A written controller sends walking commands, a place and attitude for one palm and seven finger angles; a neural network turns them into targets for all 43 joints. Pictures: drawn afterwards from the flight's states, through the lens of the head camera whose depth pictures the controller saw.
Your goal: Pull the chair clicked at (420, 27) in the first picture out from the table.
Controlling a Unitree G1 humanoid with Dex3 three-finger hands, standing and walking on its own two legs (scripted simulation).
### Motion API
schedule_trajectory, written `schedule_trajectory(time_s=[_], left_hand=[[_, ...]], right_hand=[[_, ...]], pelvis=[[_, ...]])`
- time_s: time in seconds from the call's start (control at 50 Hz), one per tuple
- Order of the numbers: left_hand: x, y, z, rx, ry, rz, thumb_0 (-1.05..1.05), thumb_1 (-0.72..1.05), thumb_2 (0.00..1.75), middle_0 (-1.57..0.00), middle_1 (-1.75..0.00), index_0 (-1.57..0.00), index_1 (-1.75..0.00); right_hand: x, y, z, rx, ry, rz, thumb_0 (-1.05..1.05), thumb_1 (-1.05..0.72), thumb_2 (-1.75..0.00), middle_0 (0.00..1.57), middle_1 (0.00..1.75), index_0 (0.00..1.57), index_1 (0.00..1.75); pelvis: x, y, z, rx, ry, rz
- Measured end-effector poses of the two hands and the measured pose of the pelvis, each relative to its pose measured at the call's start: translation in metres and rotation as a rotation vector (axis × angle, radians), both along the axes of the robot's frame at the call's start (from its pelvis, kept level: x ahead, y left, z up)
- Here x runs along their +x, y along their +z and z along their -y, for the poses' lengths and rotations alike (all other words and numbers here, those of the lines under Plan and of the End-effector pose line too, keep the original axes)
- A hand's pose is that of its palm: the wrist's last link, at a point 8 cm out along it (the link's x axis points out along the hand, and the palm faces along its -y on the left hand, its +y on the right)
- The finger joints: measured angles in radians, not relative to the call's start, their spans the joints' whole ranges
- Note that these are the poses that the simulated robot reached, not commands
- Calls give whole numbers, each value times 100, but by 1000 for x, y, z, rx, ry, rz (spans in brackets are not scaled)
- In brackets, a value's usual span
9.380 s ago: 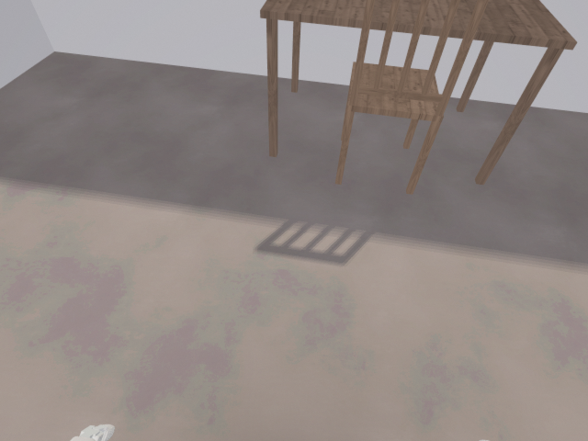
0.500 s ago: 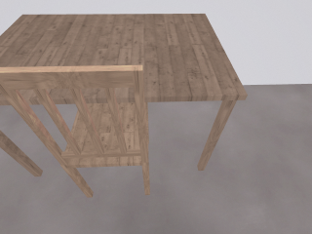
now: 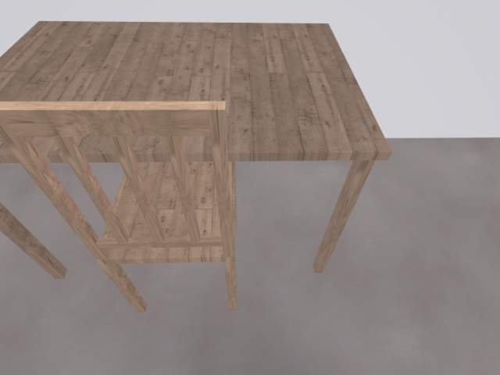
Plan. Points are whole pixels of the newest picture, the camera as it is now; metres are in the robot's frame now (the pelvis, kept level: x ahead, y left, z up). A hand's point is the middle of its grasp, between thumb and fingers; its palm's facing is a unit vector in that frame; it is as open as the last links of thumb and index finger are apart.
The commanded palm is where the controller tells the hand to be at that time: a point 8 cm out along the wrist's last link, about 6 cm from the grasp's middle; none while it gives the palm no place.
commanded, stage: look again from close up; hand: left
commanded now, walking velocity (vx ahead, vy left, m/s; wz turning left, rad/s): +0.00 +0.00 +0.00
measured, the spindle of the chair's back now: (142, 197) +0.47 +0.27 -0.05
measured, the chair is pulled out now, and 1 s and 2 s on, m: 0.00 0.00 0.00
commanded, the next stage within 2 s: shuffle to correct the standing spot in 0.68 s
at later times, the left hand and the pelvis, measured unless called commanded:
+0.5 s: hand out of the picture -0.02 +0.17 -0.18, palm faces +0.02 -0.98 -0.17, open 7.3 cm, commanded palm none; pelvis -0.01 +0.00 +0.00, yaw +0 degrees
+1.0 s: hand out of the picture -0.02 +0.17 -0.19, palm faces +0.10 -0.98 -0.17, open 7.3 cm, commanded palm none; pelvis +0.00 +0.01 -0.01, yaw +3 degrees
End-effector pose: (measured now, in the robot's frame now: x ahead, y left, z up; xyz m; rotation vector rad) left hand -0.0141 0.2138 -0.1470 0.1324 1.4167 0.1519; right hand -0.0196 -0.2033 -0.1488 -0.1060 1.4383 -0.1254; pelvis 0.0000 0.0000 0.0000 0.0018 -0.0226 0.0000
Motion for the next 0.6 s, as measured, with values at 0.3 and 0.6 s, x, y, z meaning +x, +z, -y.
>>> schedule_trajectory(time_s=[0.3, 0.6], left_hand=[[-6, -1, 1, -7, -4, 3, 1, 92, 90, -20, -30, -20, -30], [-10, -1, -2, -8, -6, -1, 1, 92, 90, -20, -30, -20, -30]], right_hand=[[-8, 1, -2, -3, -12, 4, 1, -91, -90, 20, 30, 20, 30], [-14, 1, -6, -1, -16, 1, 1, -91, -90, 20, 30, 20, 30]], pelvis=[[-6, 0, -1, 0, -5, 5], [-10, 0, -4, 2, -9, 3]])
